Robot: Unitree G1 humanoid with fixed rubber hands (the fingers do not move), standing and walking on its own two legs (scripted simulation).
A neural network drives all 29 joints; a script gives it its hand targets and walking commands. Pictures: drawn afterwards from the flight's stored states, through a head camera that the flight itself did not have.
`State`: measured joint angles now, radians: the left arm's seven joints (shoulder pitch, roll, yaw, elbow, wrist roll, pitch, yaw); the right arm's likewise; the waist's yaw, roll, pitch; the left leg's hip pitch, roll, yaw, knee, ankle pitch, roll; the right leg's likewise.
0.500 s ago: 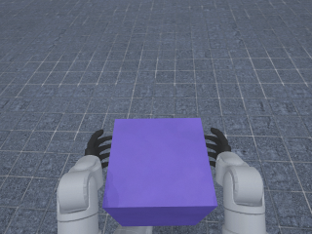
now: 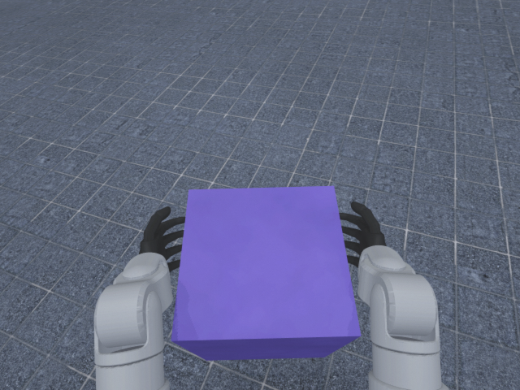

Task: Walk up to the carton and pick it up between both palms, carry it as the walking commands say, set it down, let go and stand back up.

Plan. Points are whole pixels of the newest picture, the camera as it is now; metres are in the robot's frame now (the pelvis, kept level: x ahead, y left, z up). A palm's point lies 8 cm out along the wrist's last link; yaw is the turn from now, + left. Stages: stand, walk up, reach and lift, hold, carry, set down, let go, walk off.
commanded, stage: carry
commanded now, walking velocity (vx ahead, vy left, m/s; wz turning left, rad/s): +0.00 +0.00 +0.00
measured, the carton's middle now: (263, 282) +0.28 +0.02 +0.00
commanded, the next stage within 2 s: none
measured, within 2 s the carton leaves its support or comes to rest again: neither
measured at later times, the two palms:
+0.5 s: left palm (79, 336) +0.16 +0.23 +0.10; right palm (329, 314) +0.20 -0.06 +0.11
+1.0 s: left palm (93, 331) +0.18 +0.23 +0.08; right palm (330, 321) +0.20 -0.07 +0.08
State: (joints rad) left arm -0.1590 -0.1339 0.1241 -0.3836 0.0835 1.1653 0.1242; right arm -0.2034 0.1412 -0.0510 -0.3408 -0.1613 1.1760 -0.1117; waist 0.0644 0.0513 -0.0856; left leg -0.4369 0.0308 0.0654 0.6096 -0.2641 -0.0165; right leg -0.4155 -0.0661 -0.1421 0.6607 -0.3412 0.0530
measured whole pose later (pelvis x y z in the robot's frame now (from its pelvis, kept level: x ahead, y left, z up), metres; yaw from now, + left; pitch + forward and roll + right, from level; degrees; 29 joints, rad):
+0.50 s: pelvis -0.09 +0.06 +0.01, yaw +2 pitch +2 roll +1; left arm -0.17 -0.13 0.11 -0.33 0.13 1.24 0.13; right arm -0.21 0.14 -0.07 -0.26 -0.15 1.22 -0.11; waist 0.04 -0.03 -0.10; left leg -0.31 0.00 0.13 0.53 -0.26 0.04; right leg -0.42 -0.14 -0.13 0.53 -0.18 0.06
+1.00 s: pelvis -0.09 +0.06 +0.00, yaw +4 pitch +4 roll +1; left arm -0.23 -0.15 0.11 -0.27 0.16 1.23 0.11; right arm -0.24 0.13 -0.09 -0.27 -0.17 1.24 -0.12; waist 0.00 -0.01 -0.07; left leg -0.39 0.04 0.14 0.63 -0.37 0.02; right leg -0.47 -0.19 -0.18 0.57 -0.14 0.04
